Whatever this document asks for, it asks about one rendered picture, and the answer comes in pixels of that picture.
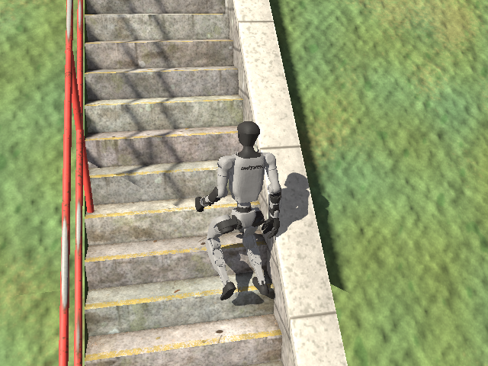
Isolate stairs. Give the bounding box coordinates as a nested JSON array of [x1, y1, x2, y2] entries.
[[85, 0, 283, 366]]

